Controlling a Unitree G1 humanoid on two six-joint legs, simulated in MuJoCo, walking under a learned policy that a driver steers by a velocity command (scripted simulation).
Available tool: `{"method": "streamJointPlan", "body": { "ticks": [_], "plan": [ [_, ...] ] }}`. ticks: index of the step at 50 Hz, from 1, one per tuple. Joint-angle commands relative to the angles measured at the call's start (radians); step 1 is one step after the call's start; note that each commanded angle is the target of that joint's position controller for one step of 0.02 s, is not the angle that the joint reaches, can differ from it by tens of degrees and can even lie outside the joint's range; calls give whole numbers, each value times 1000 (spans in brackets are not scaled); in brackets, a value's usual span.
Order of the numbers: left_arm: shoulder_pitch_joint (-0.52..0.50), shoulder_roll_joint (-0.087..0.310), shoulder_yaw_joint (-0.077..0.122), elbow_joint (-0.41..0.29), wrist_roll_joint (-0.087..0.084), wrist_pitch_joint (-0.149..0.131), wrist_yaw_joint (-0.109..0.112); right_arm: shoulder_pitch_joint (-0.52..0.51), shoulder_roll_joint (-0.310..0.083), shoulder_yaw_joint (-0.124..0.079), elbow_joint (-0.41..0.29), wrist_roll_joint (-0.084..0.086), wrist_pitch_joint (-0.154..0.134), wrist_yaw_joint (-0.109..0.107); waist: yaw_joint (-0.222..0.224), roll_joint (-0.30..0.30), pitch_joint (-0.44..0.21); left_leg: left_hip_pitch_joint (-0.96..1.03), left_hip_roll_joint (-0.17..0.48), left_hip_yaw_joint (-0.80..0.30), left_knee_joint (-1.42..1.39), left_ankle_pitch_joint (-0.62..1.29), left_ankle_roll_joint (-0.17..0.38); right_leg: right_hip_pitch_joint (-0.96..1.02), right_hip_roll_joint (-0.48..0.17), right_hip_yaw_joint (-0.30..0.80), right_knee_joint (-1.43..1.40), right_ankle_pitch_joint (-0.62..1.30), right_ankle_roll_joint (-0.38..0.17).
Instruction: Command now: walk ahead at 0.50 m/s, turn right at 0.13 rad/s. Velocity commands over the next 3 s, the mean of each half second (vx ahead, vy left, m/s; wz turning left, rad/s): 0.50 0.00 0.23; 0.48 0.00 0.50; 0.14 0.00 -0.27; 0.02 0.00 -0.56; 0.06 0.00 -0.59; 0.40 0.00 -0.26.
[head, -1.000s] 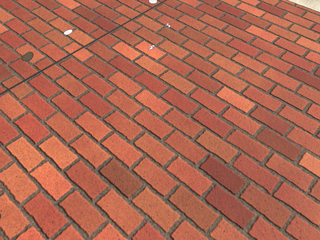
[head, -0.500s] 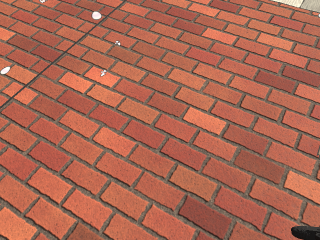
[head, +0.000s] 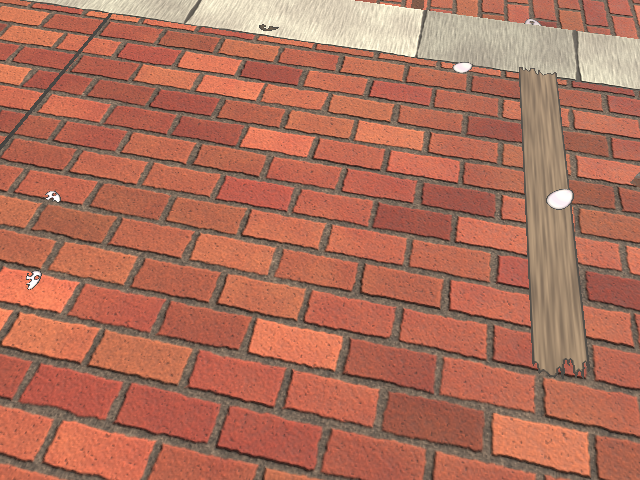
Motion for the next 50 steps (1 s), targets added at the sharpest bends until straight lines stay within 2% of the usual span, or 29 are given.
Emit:
{"method": "streamJointPlan", "body": {
  "ticks": [1,5,6,7,8,9,10,11,12,14,16,18,21,25,30,32,33,34,35,36,37,38,39,40,41,43,46,48,50],
  "plan": [
    [-108,32,0,-85,-7,-24,-13,-32,-187,-40,-54,10,-8,-5,2,122,11,-22,236,-138,-114,229,159,51,20,-37,-150,129,6],
    [-179,57,10,-117,-13,-33,-29,24,-199,-41,-18,20,14,-8,5,128,34,52,286,-173,-64,274,138,91,44,-32,-252,82,-29],
    [-157,72,17,-114,-13,-37,-31,22,-209,-43,-14,21,20,-10,27,133,26,66,293,-183,-34,318,129,136,54,-34,-277,57,-41],
    [-92,93,29,-98,-10,-40,-28,5,-221,-45,-16,23,25,-13,75,132,-8,56,279,-170,37,425,112,246,73,-49,-315,55,-59],
    [33,133,53,-59,-3,-40,-20,0,-209,-39,-19,20,26,-15,140,115,-88,11,232,-135,182,518,88,442,84,-60,-338,67,-84],
    [205,193,74,-30,13,-37,-7,-18,-158,-18,-44,2,21,-14,219,66,-226,-154,180,-100,432,364,49,725,-47,58,-292,79,-138],
    [287,288,95,-16,26,-25,0,92,-38,19,-75,-5,5,-14,187,-195,-378,-527,31,-29,807,-191,-24,1065,-321,470,-337,-43,-275],
    [303,202,75,-10,20,-21,0,70,-114,2,-59,20,-6,-14,215,-178,-397,-635,37,-146,961,-369,-28,1021,-340,630,-439,-193,-301],
    [246,155,57,-4,10,-22,0,-8,-177,-21,-81,40,-8,-12,206,-122,-234,-699,83,-149,1003,-297,-22,900,-304,486,-465,-203,-260],
    [130,89,37,1,10,-29,-5,-79,-157,-24,-94,22,3,-15,149,-67,-90,-658,145,-121,935,-157,-29,674,-220,282,-531,-101,-222],
    [70,67,36,12,20,-46,-8,-46,-119,-25,-83,20,30,-14,94,-82,-46,-556,174,-128,892,-83,-40,534,-182,162,-603,-12,-207],
    [52,78,44,32,20,-62,-6,-50,-87,-22,-88,18,50,-15,72,-48,-17,-551,178,-131,865,-39,-54,483,-183,76,-644,86,-214],
    [63,102,55,63,24,-68,3,-113,-77,-21,-116,12,56,-11,77,-16,11,-601,179,-141,739,96,-64,499,-175,-31,-663,164,-210],
    [95,141,66,91,16,-57,16,-245,-53,-7,-158,10,45,17,125,10,45,-564,161,-70,508,263,-46,527,-160,-153,-672,186,-183],
    [166,182,82,136,-9,-23,19,-370,-65,-7,-232,11,47,44,159,14,77,-603,138,-9,376,168,8,698,-208,-209,-603,282,-156],
    [158,210,89,138,-16,-8,24,-348,-91,-21,-249,9,52,49,126,-17,34,-519,83,47,365,67,45,739,-210,-239,-490,578,-133],
    [152,224,93,136,-20,0,27,-289,-115,-35,-242,9,57,48,86,-36,-14,-426,42,77,368,16,68,743,-203,-254,-382,745,-121],
    [138,226,91,132,-25,9,30,-161,-155,-60,-214,12,60,42,9,-29,-85,-251,-6,96,327,28,99,700,-176,-280,-201,816,-98],
    [144,203,80,124,-17,7,35,12,-220,-96,-169,15,68,25,-74,10,-174,40,-10,36,287,74,141,527,-137,-292,52,676,-56],
    [217,73,39,71,26,-10,27,43,-343,-122,-160,22,71,6,1,271,-241,388,250,-450,248,0,292,77,14,-275,431,-130,14],
    [188,79,25,52,14,-50,15,47,-319,-104,-205,14,52,14,-9,236,-418,507,386,-887,70,-157,410,-95,130,-15,605,-491,21],
    [64,157,46,23,-30,-71,4,26,-243,-81,-194,6,37,21,-47,142,-309,448,361,-764,20,-141,343,-194,72,49,616,-407,1],
    [34,147,40,9,-33,-84,4,-16,-214,-73,-191,8,28,21,-14,114,-191,308,321,-626,20,-76,306,-198,32,35,542,-319,-16],
    [38,140,41,23,-8,-88,12,-87,-184,-64,-199,9,26,18,34,56,-123,163,277,-520,20,26,272,-140,-8,33,451,-255,-14],
    [55,151,49,32,9,-80,17,-137,-152,-53,-215,0,25,14,72,71,-91,52,242,-446,3,132,256,-64,-32,37,385,-209,-7],
    [80,137,49,35,20,-57,14,-165,-150,-52,-229,-7,22,6,104,92,-84,-53,215,-397,-31,247,264,12,-34,27,326,-168,20],
    [36,96,35,25,24,-37,17,-146,-174,-56,-210,-6,20,-15,102,89,-46,-136,182,-284,-42,393,251,20,-16,-6,162,-55,64],
    [-13,63,19,26,25,-40,9,-139,-160,-50,-190,-7,26,-26,78,110,-39,-167,130,-170,-12,518,197,90,6,-34,-19,99,68],
    [-68,48,9,24,18,-51,-6,-85,-153,-45,-159,-8,31,-32,33,124,-59,-153,126,-140,0,505,164,158,37,-51,-138,279,57]
  ]
}}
